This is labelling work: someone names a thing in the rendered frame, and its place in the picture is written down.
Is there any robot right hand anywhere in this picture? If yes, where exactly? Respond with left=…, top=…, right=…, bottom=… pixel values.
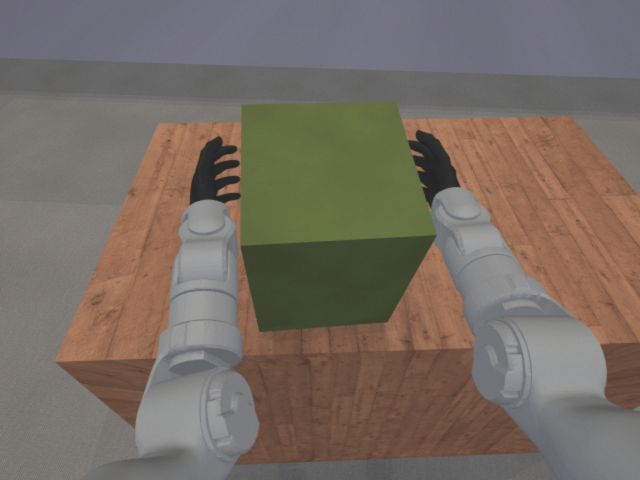
left=408, top=130, right=460, bottom=208

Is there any robot left hand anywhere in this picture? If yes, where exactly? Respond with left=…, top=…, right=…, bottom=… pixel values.
left=190, top=136, right=241, bottom=205

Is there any carton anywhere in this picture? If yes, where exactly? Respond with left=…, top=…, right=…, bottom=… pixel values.
left=240, top=102, right=437, bottom=332

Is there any robot left upper arm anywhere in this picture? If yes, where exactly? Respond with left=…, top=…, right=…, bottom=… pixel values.
left=79, top=367, right=259, bottom=480

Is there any left robot forearm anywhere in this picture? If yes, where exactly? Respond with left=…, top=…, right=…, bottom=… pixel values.
left=135, top=200, right=242, bottom=451

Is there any pedestal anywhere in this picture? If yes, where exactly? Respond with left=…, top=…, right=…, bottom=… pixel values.
left=55, top=117, right=640, bottom=465

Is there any right robot forearm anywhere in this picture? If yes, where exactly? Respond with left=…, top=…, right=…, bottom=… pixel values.
left=431, top=187, right=607, bottom=386

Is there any robot right upper arm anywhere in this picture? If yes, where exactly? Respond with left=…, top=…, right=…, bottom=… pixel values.
left=472, top=315, right=640, bottom=480

